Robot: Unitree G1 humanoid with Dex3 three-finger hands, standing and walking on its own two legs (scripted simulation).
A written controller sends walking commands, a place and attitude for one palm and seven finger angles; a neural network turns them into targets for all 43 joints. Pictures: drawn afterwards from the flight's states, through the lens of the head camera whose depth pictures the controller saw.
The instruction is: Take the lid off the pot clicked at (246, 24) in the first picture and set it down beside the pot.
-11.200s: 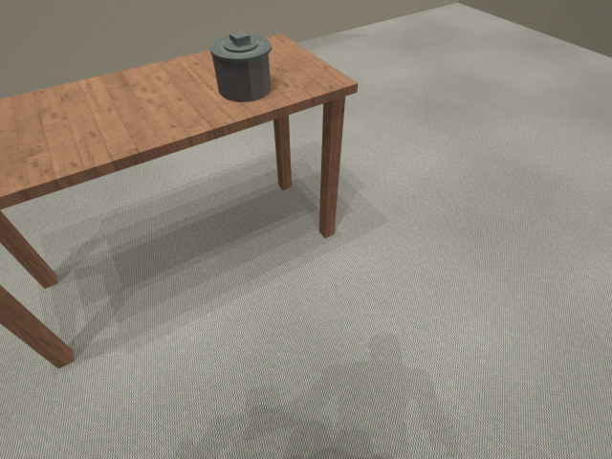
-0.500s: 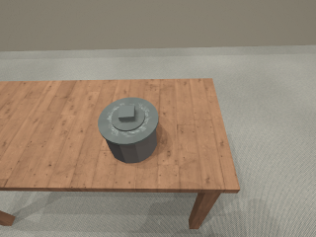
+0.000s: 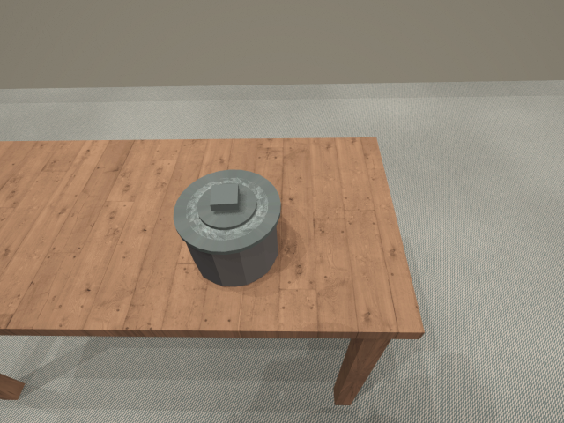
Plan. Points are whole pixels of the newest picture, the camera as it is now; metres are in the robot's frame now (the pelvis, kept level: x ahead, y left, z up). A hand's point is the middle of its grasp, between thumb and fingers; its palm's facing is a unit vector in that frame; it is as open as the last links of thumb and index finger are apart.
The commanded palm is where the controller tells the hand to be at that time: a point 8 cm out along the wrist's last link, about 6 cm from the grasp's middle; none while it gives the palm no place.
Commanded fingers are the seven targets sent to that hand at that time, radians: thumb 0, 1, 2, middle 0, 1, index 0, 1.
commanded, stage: shuffle to correct the standing spot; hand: left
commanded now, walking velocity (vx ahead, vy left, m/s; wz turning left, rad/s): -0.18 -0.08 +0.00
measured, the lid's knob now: (225, 197) +0.41 +0.11 +0.09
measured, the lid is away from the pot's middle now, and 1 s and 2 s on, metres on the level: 0.00 0.00 0.00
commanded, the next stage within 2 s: come to a stop and stand still in 0.14 s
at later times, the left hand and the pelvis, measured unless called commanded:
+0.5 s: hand out of the picture +0.00 +0.17 -0.17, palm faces -0.01 -0.97 -0.22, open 7.4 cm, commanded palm none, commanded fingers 0.00 0.90 0.90 -0.20 -0.30 -0.20 -0.30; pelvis -0.05 -0.01 -0.01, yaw -1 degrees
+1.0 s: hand out of the picture -0.02 +0.20 -0.18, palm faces +0.03 -0.98 -0.17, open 7.4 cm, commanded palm none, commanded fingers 0.00 0.90 0.90 -0.20 -0.30 -0.20 -0.30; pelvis -0.02 +0.04 -0.01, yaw +0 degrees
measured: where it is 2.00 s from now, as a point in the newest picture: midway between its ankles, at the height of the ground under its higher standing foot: outside the picture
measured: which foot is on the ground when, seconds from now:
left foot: down 0.00-1.00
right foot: down 0.00-1.00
